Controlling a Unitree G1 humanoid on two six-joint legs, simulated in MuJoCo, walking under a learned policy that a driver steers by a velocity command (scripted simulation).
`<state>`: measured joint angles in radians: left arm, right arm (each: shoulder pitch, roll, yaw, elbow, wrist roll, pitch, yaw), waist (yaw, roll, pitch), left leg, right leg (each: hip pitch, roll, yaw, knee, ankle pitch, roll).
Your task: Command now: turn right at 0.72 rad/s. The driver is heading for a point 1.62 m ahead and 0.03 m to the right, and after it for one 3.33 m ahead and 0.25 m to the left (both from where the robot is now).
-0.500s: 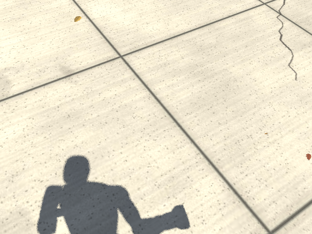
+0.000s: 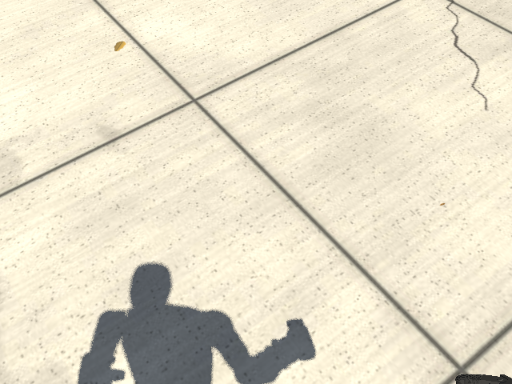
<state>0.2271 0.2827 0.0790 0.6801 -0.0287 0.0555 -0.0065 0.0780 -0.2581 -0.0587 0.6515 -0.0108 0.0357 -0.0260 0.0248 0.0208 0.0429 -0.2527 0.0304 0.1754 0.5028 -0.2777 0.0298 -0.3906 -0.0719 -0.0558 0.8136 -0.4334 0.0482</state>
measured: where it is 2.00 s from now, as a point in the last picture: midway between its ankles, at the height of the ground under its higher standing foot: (352, 335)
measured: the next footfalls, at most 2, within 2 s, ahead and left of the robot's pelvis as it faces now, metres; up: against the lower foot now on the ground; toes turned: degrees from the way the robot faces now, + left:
right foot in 0.06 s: +0.02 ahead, -0.12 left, +0.00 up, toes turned -8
left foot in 0.56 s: +0.43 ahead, -0.01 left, +0.00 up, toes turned -4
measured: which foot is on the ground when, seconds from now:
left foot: down 0.00-0.06, up 0.08-0.54, down 0.56-1.00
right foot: up 0.00-0.04, down 0.06-0.54, up 0.56-0.98, down 1.00-1.00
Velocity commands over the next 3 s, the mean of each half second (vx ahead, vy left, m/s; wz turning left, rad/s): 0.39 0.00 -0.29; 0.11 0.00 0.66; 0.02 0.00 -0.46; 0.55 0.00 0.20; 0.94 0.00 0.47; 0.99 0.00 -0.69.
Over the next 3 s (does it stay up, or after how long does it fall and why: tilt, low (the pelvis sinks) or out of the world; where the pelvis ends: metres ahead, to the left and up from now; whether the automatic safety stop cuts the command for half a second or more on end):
stays up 1.43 -0.02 0.00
